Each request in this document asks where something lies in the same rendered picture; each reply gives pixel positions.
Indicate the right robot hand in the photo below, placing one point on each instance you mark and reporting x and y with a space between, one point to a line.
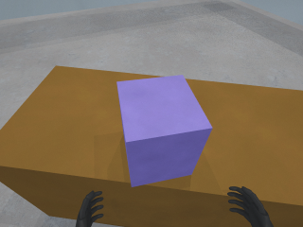
253 211

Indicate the carton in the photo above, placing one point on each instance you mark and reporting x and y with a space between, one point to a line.
165 129

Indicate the left robot hand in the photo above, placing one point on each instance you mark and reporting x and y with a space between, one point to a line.
85 218

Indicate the pedestal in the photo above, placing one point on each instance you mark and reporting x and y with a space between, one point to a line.
67 140

